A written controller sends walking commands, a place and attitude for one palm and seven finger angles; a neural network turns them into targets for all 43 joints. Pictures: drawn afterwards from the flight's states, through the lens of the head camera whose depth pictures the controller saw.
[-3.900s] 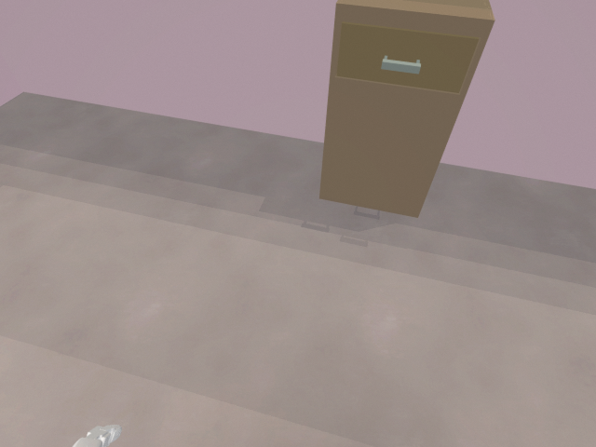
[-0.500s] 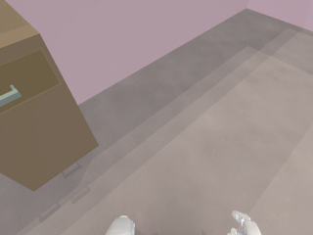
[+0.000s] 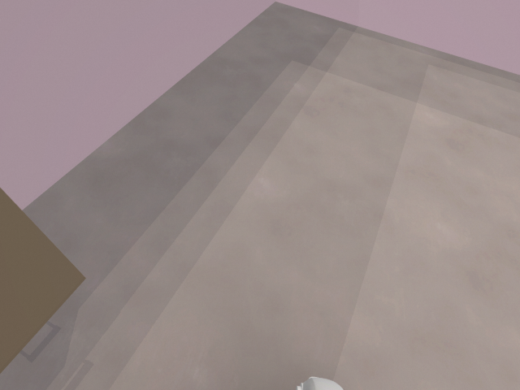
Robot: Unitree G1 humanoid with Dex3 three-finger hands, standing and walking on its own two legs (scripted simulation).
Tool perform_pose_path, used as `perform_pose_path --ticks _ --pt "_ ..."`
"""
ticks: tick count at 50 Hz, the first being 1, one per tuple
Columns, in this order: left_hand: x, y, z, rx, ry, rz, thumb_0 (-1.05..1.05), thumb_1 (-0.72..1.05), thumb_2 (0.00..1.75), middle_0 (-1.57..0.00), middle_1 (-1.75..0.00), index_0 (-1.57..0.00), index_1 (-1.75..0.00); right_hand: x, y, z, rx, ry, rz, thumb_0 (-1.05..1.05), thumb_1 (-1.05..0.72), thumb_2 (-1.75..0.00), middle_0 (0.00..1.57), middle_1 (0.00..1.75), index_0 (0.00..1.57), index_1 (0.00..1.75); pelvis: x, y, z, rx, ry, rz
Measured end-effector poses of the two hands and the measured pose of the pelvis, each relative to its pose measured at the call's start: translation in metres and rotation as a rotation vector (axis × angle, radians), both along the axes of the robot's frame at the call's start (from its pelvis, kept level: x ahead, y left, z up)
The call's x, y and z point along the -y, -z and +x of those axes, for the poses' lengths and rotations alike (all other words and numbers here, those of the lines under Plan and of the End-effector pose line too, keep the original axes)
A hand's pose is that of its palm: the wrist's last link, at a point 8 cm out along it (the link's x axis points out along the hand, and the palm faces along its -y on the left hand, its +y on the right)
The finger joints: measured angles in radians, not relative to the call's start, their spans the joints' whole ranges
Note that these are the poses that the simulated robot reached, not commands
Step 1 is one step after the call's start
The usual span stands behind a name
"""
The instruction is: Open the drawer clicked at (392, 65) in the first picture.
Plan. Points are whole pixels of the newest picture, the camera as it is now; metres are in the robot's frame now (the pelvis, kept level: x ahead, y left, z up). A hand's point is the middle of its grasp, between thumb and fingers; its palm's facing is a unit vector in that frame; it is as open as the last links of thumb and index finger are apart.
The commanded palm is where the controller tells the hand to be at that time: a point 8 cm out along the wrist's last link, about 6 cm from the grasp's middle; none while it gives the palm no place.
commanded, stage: walk to a spot facing it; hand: left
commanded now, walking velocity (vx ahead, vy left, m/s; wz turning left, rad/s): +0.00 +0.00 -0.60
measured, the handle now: out of the picture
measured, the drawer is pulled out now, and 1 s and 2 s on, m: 0.00 0.00 0.00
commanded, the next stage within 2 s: turn to face it in 1.04 s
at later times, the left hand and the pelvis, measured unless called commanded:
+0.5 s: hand out of the picture +0.13 +0.13 -0.16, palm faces -0.21 -0.95 -0.22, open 7.4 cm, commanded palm none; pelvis +0.03 -0.04 +0.00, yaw -16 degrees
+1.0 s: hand (202, 296) +0.30 +0.13 -0.18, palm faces -0.47 -0.87 -0.18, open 7.4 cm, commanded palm none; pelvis +0.15 -0.02 +0.00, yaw -33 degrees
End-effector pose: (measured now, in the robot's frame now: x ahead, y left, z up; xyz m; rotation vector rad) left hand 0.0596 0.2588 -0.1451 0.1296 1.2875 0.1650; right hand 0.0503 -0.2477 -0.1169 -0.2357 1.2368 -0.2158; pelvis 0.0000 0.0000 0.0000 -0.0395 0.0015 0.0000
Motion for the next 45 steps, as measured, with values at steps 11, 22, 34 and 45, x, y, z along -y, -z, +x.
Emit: perform_pose_path --ticks 11,22,34,45 --pt "0.065 -0.024 0.092 0.186 0.237 0.096 0.0 0.91 0.9 -0.19 -0.3 -0.19 -0.3 0.051 0.047 -0.092 -0.139 0.229 0.075 0.0 -0.91 -0.9 0.2 0.3 0.2 0.3 0.039 0.017 -0.003 0.012 0.14 0.042" --pt "0.086 -0.028 0.079 0.114 0.292 0.042 0.0 0.9 0.9 -0.2 -0.3 -0.2 -0.3 0.059 0.021 -0.041 0.037 0.252 0.083 0.0 -0.91 -0.9 0.2 0.3 0.2 0.3 0.046 -0.001 0.017 0.011 0.251 0.052" --pt "0.038 0.019 0.074 -0.119 0.264 -0.017 0.0 0.9 0.9 -0.2 -0.3 -0.2 -0.3 0.036 -0.004 0.059 0.202 0.235 -0.035 0.0 -0.91 -0.9 0.2 0.3 0.2 0.3 0.012 0.012 0.082 0.012 0.363 0.014" --pt "0.049 0.003 0.205 -0.063 0.447 -0.004 0.0 0.91 0.9 -0.19 -0.3 -0.19 -0.3 -0.01 -0.006 0.007 0.028 0.487 -0.007 -0.01 -0.93 -0.9 0.2 0.3 0.2 0.3 0.008 -0.005 0.132 0.017 0.507 -0.011"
